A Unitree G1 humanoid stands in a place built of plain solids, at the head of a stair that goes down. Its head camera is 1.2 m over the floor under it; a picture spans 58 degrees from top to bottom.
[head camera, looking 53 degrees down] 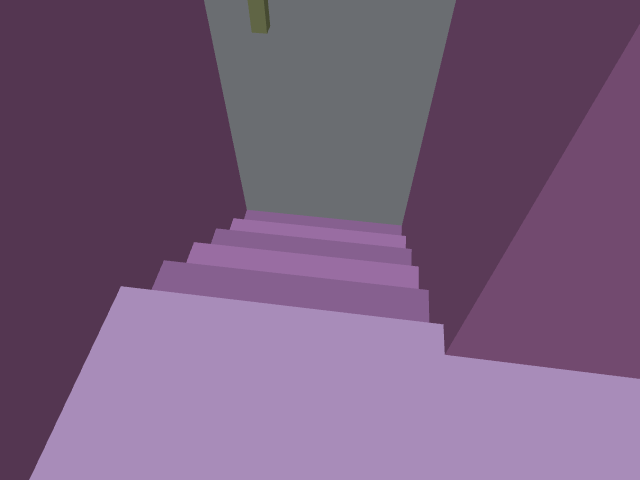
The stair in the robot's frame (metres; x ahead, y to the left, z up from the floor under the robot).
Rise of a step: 0.19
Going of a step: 0.24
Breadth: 1.02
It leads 8 degrees to the right of straight ahead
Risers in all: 6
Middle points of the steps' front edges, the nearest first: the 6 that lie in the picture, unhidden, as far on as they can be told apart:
0.65 0.13 0.00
0.89 0.10 -0.19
1.12 0.07 -0.39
1.36 0.04 -0.58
1.59 0.01 -0.78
1.82 -0.02 -0.97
